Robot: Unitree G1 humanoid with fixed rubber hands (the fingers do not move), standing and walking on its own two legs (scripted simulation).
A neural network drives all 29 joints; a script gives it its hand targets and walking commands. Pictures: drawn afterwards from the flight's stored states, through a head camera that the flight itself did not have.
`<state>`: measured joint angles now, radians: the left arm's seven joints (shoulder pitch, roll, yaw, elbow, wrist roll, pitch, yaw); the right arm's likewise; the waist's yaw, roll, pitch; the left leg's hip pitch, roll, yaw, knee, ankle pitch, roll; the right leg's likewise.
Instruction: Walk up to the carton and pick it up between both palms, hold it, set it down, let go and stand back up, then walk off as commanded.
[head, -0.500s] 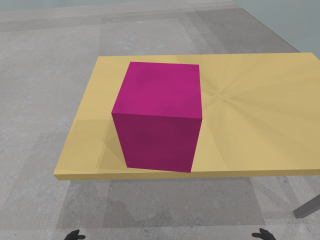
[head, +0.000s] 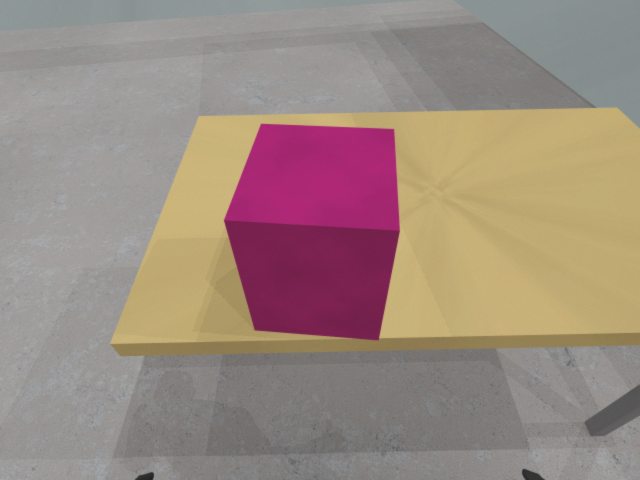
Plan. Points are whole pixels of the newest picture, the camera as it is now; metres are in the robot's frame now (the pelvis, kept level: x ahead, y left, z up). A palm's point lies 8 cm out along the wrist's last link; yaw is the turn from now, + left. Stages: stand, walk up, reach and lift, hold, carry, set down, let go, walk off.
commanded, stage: stand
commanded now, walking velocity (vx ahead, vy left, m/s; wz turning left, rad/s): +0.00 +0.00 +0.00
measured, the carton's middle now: (321, 234) +0.46 +0.04 +0.04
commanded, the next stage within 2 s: walk up in 0.06 s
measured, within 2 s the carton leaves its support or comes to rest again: neither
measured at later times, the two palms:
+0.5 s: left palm out of the picture +0.08 +0.29 -0.11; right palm out of the picture +0.09 -0.26 -0.10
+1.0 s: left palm out of the picture +0.07 +0.30 -0.11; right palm out of the picture +0.09 -0.25 -0.10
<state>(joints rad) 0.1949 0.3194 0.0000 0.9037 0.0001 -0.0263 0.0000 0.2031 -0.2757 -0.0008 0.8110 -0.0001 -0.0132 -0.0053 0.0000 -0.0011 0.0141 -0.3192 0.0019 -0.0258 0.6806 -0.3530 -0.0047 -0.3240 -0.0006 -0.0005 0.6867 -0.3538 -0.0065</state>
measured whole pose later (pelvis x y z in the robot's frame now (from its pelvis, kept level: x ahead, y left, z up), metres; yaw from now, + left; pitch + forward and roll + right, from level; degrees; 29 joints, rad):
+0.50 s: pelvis -0.01 +0.01 +0.01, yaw +0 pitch -1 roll +0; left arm 0.18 0.33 0.00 0.95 0.00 -0.03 0.00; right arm 0.19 -0.28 0.00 0.88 0.00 -0.01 0.01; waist 0.00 0.00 0.01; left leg -0.30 0.00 -0.03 0.62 -0.30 0.00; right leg -0.30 0.00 0.00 0.61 -0.30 0.00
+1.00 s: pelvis -0.01 +0.01 +0.01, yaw +0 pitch -1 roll -1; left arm 0.18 0.34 0.00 0.98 0.00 -0.03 0.00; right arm 0.19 -0.28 0.00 0.89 0.00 -0.01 0.01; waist 0.00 0.00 0.01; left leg -0.30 0.00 -0.03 0.60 -0.29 0.00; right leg -0.28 0.00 0.00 0.57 -0.27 0.01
